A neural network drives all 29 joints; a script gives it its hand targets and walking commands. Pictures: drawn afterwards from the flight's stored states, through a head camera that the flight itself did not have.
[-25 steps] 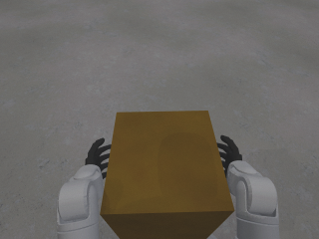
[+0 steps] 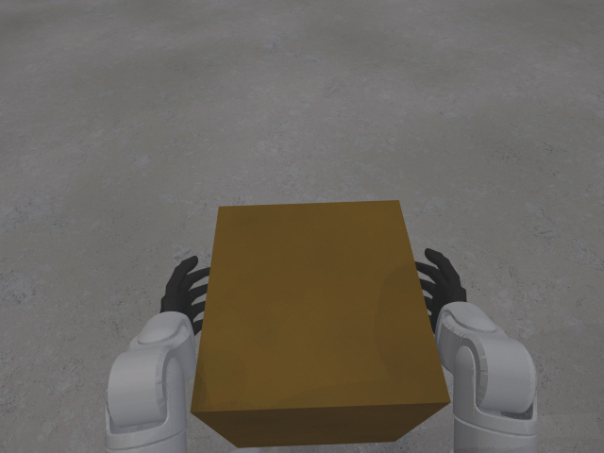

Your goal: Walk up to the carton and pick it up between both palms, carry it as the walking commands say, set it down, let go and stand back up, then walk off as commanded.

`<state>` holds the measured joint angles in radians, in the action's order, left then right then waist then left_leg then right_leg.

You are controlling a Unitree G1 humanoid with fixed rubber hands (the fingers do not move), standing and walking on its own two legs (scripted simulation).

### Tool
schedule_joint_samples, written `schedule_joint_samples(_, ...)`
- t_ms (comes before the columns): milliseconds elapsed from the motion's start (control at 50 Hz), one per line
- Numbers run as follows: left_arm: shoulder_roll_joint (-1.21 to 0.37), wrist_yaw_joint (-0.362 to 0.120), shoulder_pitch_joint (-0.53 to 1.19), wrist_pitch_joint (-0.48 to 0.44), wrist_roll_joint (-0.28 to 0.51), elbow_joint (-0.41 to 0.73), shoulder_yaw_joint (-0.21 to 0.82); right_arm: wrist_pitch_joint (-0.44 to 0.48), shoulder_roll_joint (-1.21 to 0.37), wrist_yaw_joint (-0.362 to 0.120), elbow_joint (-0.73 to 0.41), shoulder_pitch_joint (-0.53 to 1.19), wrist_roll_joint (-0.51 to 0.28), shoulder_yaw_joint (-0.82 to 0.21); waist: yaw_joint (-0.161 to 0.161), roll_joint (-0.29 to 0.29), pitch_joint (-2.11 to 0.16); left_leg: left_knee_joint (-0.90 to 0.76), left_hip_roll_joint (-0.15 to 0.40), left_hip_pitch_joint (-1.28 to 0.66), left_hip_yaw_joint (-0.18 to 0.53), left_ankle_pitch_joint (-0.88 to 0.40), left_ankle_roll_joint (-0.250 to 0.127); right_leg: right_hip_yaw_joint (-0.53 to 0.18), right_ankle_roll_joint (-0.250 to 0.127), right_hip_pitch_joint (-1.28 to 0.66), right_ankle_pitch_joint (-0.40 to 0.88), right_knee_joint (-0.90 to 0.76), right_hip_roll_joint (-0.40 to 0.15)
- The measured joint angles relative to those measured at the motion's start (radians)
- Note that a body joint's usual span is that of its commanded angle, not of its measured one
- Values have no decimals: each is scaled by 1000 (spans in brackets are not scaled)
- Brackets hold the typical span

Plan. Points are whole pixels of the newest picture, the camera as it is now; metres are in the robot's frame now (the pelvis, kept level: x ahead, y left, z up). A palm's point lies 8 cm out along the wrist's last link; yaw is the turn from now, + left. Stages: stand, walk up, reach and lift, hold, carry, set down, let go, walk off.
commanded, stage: carry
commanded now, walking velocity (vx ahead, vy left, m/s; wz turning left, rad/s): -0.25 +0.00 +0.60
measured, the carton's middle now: (312, 332) +0.27 -0.01 +0.02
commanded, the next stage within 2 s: none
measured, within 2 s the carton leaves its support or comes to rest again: neither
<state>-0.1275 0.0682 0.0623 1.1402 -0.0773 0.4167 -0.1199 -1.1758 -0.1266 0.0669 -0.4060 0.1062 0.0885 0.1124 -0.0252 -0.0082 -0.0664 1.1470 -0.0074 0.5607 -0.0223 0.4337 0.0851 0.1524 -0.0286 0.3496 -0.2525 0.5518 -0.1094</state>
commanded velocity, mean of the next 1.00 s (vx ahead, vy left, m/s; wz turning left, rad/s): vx -0.25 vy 0.00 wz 0.60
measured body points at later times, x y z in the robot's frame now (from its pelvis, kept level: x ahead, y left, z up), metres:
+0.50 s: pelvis -0.18 +0.02 -0.01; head -0.18 +0.02 +0.44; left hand +0.03 +0.25 +0.07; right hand +0.12 -0.05 +0.07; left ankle -0.10 +0.15 -0.74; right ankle -0.19 -0.11 -0.71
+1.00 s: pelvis -0.37 -0.02 -0.01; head -0.36 -0.01 +0.44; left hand -0.26 +0.27 +0.04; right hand -0.06 +0.02 +0.05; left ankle -0.44 +0.07 -0.74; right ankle -0.25 -0.10 -0.70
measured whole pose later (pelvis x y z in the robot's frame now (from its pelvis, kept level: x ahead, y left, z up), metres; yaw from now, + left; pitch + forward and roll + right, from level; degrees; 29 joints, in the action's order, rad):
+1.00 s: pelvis -0.37 -0.02 -0.01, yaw +37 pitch +4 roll +1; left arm -0.13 0.06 0.07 1.15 -0.08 0.38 -0.15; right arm -1.15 -0.13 0.08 -0.33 0.12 0.09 0.10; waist 0.01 0.04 -0.04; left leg 0.59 -0.01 0.35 -0.03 0.31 -0.01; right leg 0.13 0.08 0.58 -0.51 0.93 -0.17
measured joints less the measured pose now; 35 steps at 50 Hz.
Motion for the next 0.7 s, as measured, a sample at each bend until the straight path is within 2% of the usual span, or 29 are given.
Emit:
schedule_joint_samples(80, 0, -2, 28, 5, -7, -17, -6, 2, 4, 1, 19, 21, -2, 9, 7, 26, -7, -283, 19, -151, -27, 46, -36, 47, 11, 59, 16, 43, -52)
schedule_joint_samples(140, 0, -3, 34, 7, -14, -28, -8, 6, 0, 0, 38, 30, -3, 16, 7, 36, -8, -564, 20, -266, -47, -82, -64, 84, 31, 114, 22, 101, -91)
schedule_joint_samples(160, 3, -4, 32, 5, -12, -36, -17, 18, -9, 0, 56, 27, 0, 15, 7, 54, -4, -568, 5, -248, -41, -107, -74, 72, 59, 142, -26, 143, -104)
schedule_joint_samples(200, 0, -5, 12, 5, -9, -44, -29, 27, -5, 0, 81, 13, 5, -5, 20, 49, 11, -533, 7, -203, -16, -122, -92, 11, 101, 205, -222, 306, -64)
schedule_joint_samples(220, 0, -4, 3, 6, -8, -41, -27, 26, -3, -1, 80, 4, 6, -12, 29, 40, 21, -532, 12, -190, -2, -133, -97, -15, 109, 234, -254, 402, -38)
schedule_joint_samples(280, 1, 2, -1, 4, 0, -21, -14, 27, -2, -4, 46, -11, 6, -11, 50, 25, 40, -559, 14, -156, 36, -191, -101, -58, 116, 281, -196, 591, 14)
schedule_joint_samples(320, 2, 10, 9, 1, 4, -6, -7, 33, -2, -7, 24, -11, 5, -6, 57, 19, 38, -580, 6, -132, 54, -231, -106, -78, 116, 276, -163, 616, 37)
schedule_joint_samples(380, 1, 11, 21, 1, 7, 7, -3, 38, -2, -10, -1, -14, 4, -3, 56, 8, 20, -613, -7, -98, 78, -287, -111, -103, 111, 222, -178, 531, 73)
schedule_joint_samples(460, 1, 11, 23, 5, 9, 1, 3, 30, -1, -12, -13, -26, 10, -2, 37, -19, -14, -669, -20, -61, 114, -368, -103, -118, 94, 110, -235, 339, 123)
schedule_joint_samples(500, 1, 10, 19, 6, 8, -5, 7, 24, -1, -12, -16, -33, 13, -1, 25, -37, -26, -710, -27, -49, 135, -417, -93, -110, 79, 33, -243, 202, 147)
schedule_joint_samples(540, 1, 9, 16, 6, 8, -6, 13, 16, 0, -12, -26, -36, 13, 2, 17, -53, -33, -746, -41, -38, 151, -464, -79, -87, 58, -69, -197, 1, 158)
schedule_joint_samples(560, 0, 8, 14, -1, 6, -12, 20, 14, 1, -12, -27, -35, 11, 9, 16, -71, -26, -735, -39, -27, 157, -437, -62, -75, 30, -84, -99, -54, 163)
schedule_joint_samples(580, 0, 8, 7, -3, 3, -16, 27, 11, 0, -12, -27, -42, 9, 12, 16, -73, -22, -658, -47, 6, 142, -300, -44, -67, 6, -75, -50, -53, 152)
schedule_joint_samples(600, 1, 7, -5, -3, 1, -20, 31, 7, 0, -12, -26, -52, 9, 10, 13, -63, -19, -516, -57, 50, 108, -166, -27, -62, -9, -68, -36, -42, 131)
schedule_joint_samples(620, 1, 5, -19, -3, 1, -21, 33, 2, 0, -12, -23, -59, 11, 6, 11, -51, -16, -360, -65, 88, 82, -89, -17, -59, -15, -67, -34, -39, 109)
schedule_joint_samples(660, 0, 4, -39, -1, 0, -10, 30, -6, 1, -10, -19, -57, 10, -4, 6, -37, -6, -88, -62, 132, 53, -61, -7, -50, -12, -68, -26, -44, 72)
schedule_joint_samples(700, 0, 4, -38, 1, 1, 5, 18, -8, 1, 0, -17, -41, 6, -13, 4, -24, 1, 71, -42, 128, 39, -84, 5, -39, -4, -56, -13, -42, 42)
